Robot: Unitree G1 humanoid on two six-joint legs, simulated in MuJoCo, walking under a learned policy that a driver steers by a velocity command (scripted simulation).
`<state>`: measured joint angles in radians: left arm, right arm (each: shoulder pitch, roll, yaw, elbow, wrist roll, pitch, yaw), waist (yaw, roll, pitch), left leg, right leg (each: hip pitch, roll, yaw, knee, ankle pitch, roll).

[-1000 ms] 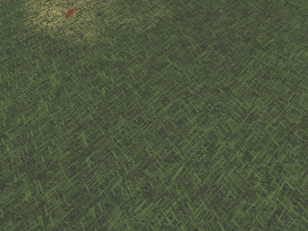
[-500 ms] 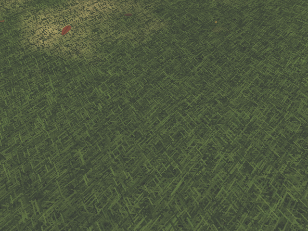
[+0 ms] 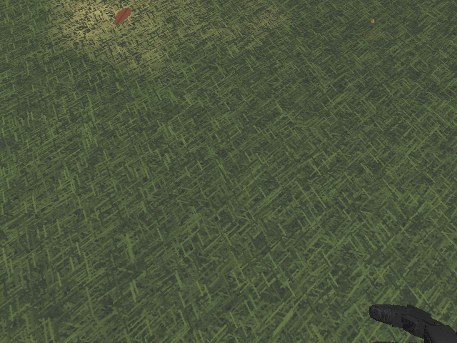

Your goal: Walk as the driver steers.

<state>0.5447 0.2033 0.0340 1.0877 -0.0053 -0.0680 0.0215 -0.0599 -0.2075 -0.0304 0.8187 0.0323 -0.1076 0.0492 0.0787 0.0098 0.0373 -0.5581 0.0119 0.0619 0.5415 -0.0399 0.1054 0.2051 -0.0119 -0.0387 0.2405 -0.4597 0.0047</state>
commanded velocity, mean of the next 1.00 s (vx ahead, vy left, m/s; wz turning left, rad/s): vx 0.49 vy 0.00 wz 0.23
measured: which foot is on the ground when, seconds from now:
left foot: down 0.00-0.58, up 0.60-1.00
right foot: down 0.00-0.02, up 0.04-0.56, down 0.58-1.00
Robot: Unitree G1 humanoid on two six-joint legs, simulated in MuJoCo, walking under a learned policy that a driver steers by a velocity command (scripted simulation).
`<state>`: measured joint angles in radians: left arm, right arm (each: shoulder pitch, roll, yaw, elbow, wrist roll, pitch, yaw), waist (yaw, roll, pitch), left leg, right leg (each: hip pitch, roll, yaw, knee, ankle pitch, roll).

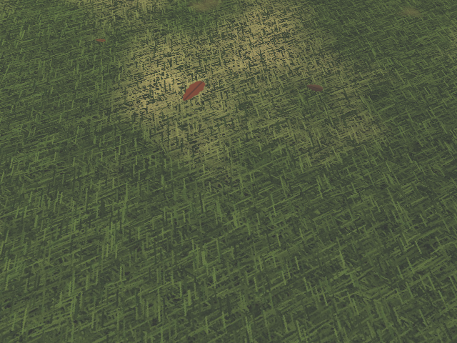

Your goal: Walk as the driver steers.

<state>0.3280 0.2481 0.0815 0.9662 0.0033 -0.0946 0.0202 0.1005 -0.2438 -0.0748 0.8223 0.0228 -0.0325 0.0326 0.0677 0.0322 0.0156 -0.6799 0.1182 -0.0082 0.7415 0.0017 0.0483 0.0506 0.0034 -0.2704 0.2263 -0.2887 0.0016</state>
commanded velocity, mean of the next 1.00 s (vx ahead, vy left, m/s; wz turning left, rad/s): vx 0.49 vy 0.00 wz -0.07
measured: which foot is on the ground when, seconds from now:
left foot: up 0.00-0.10, down 0.12-0.68, up 0.70-1.00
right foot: down 0.00-0.14, up 0.16-0.68, down 0.70-1.00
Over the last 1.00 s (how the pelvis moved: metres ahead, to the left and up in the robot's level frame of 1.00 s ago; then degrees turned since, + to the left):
0.55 -0.01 0.02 17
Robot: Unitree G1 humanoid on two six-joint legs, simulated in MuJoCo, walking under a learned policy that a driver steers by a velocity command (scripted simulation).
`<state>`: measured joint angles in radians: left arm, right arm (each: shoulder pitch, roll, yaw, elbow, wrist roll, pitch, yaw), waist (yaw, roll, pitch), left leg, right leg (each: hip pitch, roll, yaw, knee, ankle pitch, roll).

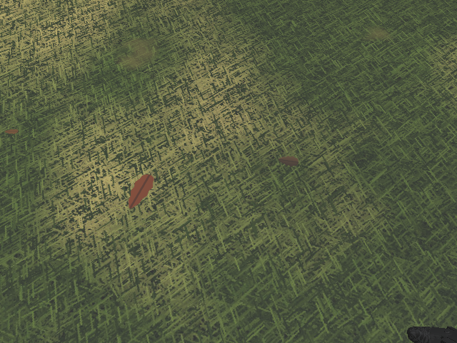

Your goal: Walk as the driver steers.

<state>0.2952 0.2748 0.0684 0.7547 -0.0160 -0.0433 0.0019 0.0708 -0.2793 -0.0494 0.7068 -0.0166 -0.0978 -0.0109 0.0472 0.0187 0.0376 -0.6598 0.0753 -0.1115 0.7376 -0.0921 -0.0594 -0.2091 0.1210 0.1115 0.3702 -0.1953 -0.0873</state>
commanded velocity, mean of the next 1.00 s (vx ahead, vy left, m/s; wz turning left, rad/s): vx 0.07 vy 0.00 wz -0.58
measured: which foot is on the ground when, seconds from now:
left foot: up 0.00-0.12, down 0.14-0.56, up 0.58-1.00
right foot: down 0.00-0.14, up 0.16-0.54, down 0.56-1.00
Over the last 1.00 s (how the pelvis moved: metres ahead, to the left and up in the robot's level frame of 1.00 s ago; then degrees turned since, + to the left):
0.58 0.04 0.01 -9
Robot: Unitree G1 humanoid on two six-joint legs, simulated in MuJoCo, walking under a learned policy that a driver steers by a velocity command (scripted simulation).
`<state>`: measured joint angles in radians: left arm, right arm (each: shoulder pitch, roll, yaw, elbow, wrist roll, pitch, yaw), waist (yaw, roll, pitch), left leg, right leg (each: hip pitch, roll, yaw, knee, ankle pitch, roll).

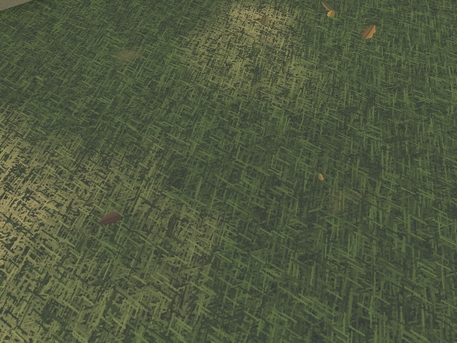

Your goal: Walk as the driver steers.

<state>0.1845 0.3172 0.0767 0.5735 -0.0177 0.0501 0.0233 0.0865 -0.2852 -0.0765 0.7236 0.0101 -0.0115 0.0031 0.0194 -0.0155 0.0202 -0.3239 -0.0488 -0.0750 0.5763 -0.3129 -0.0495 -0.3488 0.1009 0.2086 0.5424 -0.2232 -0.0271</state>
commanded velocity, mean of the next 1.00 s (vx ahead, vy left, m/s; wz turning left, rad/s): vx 0.00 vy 0.00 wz -0.60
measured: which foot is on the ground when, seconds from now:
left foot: up 0.00-0.00, down 0.02-0.44, up 0.46-0.92, down 0.94-1.00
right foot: down 0.00-0.02, up 0.04-0.42, down 0.44-0.94, up 0.96-1.00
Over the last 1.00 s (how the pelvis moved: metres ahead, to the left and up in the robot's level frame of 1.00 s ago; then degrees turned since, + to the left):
0.13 0.02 -0.01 -36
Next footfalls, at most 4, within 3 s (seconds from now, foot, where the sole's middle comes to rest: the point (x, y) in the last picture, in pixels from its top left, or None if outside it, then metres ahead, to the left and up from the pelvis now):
0.02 left None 0.04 0.13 -0.77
0.44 right None -0.01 -0.15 -0.77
0.94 left None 0.09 0.05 -0.77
1.36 right None -0.09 -0.15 -0.77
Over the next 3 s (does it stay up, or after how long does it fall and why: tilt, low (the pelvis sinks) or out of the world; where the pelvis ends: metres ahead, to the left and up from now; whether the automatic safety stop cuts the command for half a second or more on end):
stays up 0.34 -0.36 0.01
